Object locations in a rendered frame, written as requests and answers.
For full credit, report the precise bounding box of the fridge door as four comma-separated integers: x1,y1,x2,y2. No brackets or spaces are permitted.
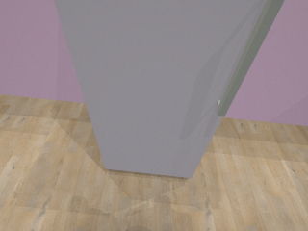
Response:
54,0,267,178

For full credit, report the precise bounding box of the handle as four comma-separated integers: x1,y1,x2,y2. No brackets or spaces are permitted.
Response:
217,0,285,117

